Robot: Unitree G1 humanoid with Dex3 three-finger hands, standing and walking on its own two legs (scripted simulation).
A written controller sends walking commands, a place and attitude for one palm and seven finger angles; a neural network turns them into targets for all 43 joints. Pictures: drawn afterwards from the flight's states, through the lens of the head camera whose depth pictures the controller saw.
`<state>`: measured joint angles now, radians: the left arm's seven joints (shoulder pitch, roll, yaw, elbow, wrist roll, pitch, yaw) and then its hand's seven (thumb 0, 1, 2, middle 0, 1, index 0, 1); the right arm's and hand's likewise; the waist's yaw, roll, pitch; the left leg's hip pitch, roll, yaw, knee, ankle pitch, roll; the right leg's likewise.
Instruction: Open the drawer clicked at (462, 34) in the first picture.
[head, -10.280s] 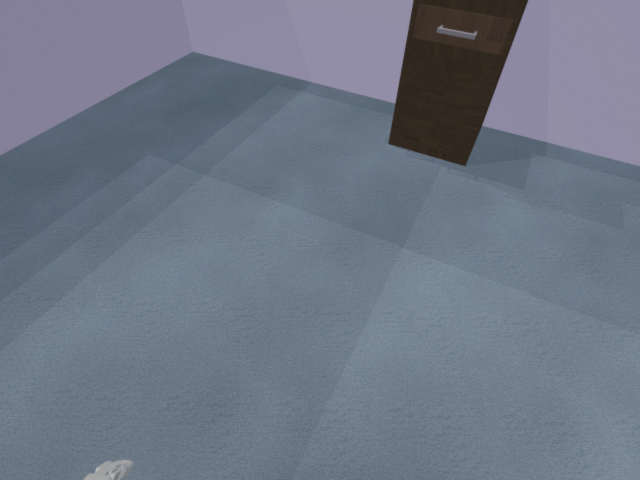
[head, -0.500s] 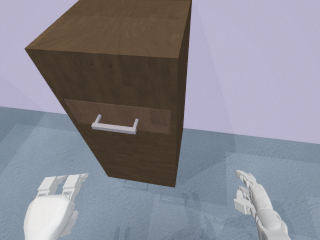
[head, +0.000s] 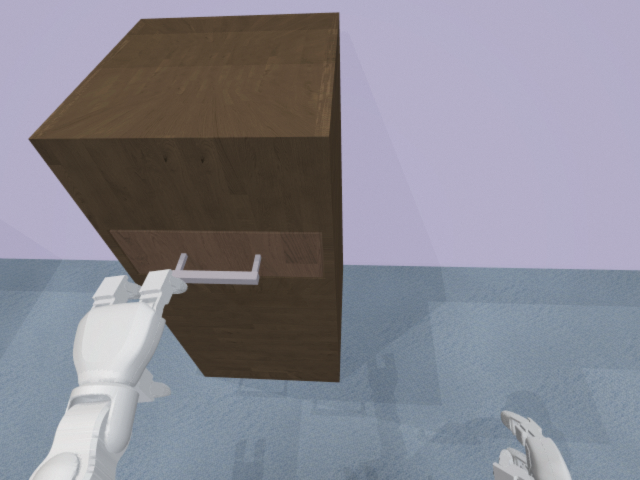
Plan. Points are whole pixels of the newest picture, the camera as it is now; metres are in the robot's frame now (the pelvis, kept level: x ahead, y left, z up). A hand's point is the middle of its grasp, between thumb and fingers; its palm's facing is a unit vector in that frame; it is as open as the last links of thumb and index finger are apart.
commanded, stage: raise the hand with hooked fingers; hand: left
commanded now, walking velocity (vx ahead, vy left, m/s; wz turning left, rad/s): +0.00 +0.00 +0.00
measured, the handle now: (217, 268) +0.48 +0.25 -0.11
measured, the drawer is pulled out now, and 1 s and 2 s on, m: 0.00 0.00 0.00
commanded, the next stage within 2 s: move the hooked fingers above the handle in 0.76 s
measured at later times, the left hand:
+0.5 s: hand (126, 291) +0.30 +0.26 +0.10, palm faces +0.02 -0.08 -1.00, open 13.9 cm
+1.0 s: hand (152, 300) +0.30 +0.24 +0.08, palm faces -0.02 -0.09 -1.00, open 13.9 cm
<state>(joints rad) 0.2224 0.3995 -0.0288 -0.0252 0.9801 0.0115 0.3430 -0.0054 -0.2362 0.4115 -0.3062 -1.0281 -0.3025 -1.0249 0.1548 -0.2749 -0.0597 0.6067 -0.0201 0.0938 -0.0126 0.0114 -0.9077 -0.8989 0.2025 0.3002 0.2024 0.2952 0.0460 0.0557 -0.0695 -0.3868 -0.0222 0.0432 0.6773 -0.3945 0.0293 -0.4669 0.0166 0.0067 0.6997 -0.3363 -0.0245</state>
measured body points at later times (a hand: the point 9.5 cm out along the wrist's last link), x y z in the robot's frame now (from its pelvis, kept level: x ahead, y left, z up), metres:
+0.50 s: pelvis -0.01 +0.02 +0.02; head +0.01 -0.01 +0.47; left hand +0.29 +0.26 +0.15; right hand +0.18 -0.19 -0.09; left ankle -0.03 +0.10 -0.72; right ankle +0.01 -0.10 -0.72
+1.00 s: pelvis -0.01 +0.00 +0.02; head +0.02 -0.03 +0.47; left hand +0.30 +0.24 +0.13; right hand +0.18 -0.22 -0.09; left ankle -0.03 +0.10 -0.72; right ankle +0.01 -0.11 -0.72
